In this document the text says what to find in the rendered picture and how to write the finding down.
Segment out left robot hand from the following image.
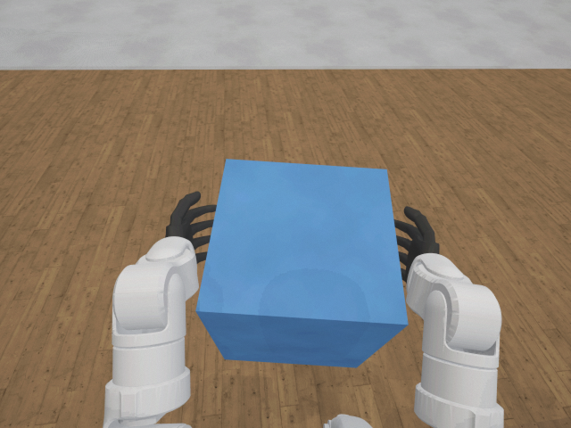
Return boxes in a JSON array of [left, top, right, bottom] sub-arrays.
[[165, 192, 217, 264]]

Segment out right robot hand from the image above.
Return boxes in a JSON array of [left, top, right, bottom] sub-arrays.
[[394, 206, 440, 284]]

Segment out robot left forearm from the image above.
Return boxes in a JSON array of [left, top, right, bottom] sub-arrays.
[[103, 236, 199, 428]]

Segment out robot right forearm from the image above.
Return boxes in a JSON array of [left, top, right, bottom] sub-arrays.
[[406, 253, 504, 428]]

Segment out carton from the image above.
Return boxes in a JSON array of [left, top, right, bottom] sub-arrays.
[[195, 159, 408, 368]]

